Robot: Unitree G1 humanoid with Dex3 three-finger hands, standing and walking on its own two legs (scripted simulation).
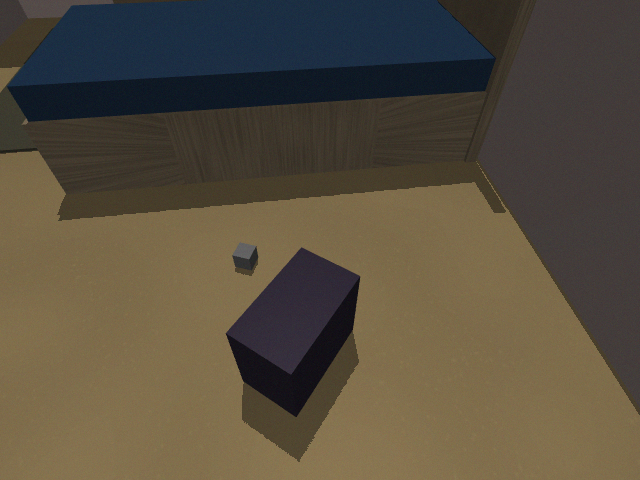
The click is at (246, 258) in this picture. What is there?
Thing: cube
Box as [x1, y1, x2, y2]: [232, 242, 257, 270]
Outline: 240,242 232,255 235,266 251,270 257,258 256,247 253,245
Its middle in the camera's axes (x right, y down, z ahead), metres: -0.31 +0.05 +1.58
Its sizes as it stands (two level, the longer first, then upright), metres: 0.072 0.072 0.072
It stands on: the floor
